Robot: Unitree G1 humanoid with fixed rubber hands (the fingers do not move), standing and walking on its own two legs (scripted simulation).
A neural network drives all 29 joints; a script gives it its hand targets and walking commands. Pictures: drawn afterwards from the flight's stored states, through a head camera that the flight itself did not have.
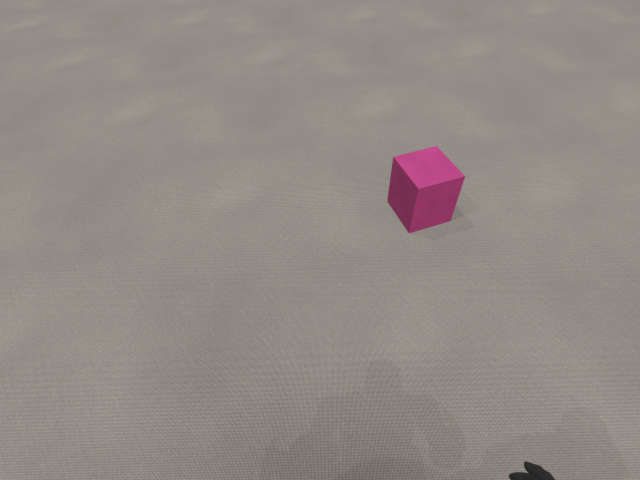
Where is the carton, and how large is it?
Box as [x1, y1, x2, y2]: [387, 146, 464, 232]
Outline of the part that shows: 436,146 393,157 387,201 409,232 450,220 464,176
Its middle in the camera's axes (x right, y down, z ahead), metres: +0.43 -0.19 +1.61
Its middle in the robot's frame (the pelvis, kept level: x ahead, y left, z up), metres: +1.28 -0.36 -0.63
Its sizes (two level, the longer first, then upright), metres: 0.210 0.200 0.250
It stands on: the floor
